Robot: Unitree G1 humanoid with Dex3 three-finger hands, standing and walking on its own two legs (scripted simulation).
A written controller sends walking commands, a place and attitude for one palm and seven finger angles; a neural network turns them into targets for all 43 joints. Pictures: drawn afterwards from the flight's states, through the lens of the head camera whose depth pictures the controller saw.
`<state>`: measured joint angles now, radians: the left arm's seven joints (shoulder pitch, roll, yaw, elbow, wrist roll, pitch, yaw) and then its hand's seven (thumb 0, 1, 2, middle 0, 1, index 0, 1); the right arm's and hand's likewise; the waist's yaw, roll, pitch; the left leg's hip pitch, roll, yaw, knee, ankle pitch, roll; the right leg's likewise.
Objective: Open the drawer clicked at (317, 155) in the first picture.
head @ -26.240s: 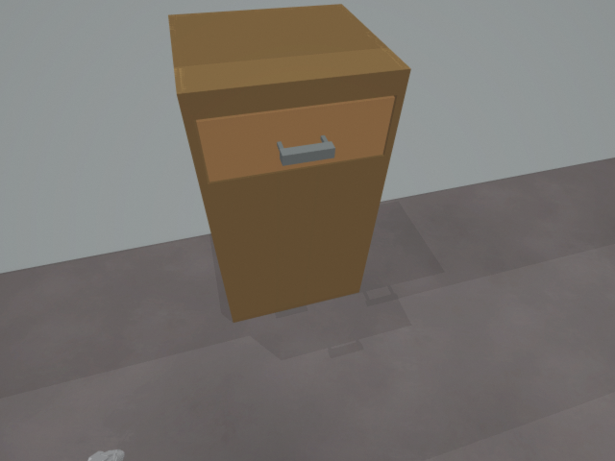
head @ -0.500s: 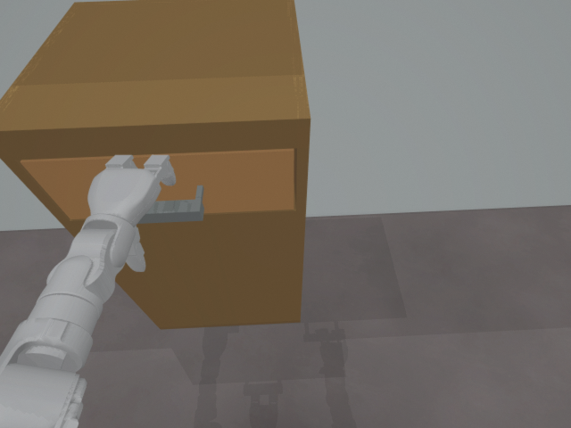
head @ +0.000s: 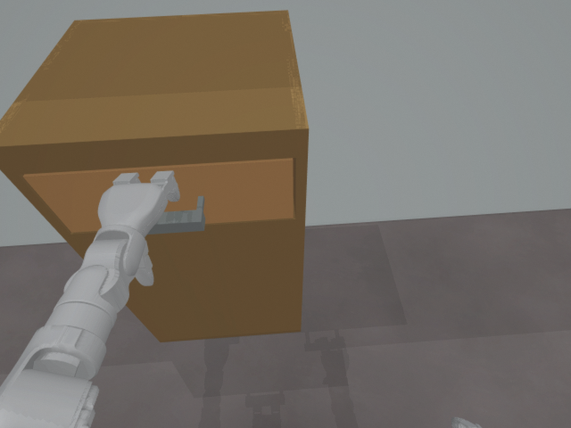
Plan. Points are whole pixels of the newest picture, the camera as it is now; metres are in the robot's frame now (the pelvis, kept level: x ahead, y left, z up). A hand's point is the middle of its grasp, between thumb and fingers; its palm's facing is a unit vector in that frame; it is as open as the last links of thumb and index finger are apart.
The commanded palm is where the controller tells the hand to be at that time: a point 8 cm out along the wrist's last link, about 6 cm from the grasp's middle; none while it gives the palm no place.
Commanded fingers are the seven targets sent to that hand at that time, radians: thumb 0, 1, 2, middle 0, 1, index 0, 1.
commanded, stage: re-aim the fingers above the handle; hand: left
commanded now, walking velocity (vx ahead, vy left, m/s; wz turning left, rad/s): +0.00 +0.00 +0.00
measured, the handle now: (170, 212) +0.46 +0.24 -0.01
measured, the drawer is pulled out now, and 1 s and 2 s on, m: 0.00 0.00 0.00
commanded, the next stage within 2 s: lower the fingers behind the handle in 1.72 s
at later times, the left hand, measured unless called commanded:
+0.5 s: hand (160, 229) +0.39 +0.22 +0.04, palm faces -0.06 -0.05 -1.00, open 13.8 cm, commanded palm +0.38 +0.24 +0.11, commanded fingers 0.00 -0.50 0.30 -0.30 -1.20 -0.30 -1.20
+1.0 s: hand (153, 239) +0.37 +0.22 +0.05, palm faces +0.07 -0.03 -1.00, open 13.8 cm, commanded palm +0.35 +0.24 +0.12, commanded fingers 0.00 -0.50 0.30 -0.30 -1.20 -0.30 -1.20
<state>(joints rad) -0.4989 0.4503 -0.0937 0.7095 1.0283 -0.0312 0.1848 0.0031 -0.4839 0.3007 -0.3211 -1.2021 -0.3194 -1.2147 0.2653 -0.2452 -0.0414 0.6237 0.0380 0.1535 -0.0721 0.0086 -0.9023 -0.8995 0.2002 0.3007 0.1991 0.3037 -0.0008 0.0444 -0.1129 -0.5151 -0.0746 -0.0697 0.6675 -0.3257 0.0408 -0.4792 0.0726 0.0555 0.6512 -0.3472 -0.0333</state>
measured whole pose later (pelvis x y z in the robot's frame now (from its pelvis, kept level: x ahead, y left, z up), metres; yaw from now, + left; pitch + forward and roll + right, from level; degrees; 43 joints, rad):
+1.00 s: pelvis +0.00 -0.01 +0.00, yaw -1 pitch +9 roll +0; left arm -0.30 0.42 -0.08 0.46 1.05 -0.02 0.27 0.00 -0.48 0.30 -0.32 -1.20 -0.32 -1.20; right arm 0.18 -0.24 -0.05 0.64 0.03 0.14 -0.08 0.01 -0.90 -0.90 0.20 0.30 0.20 0.30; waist 0.03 0.04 -0.11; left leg -0.47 -0.07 -0.06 0.67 -0.34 0.03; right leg -0.45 0.08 0.06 0.67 -0.37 -0.05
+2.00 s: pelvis +0.00 +0.00 +0.00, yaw -2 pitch +11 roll +0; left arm -0.50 0.40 -0.10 0.67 1.02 0.21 0.33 0.01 -0.48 0.30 -0.31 -1.20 -0.31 -1.20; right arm 0.17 -0.22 -0.01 0.66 0.04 0.17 -0.05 0.01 -0.90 -0.90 0.20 0.30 0.20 0.30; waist 0.02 0.05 -0.14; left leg -0.53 -0.07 -0.03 0.68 -0.34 0.04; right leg -0.51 0.07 0.09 0.68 -0.36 -0.03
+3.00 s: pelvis +0.00 +0.00 -0.02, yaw -1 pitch +16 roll -1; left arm -0.46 0.40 -0.08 0.75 1.06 0.02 0.39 0.00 -0.48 0.30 -0.19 -1.23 -0.26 -1.17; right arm 0.27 -0.26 -0.08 0.66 0.03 0.14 -0.04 0.01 -0.91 -0.90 0.20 0.30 0.20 0.30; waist 0.01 0.04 -0.19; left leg -0.71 -0.07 -0.06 0.84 -0.40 0.04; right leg -0.67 0.09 0.04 0.81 -0.41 -0.04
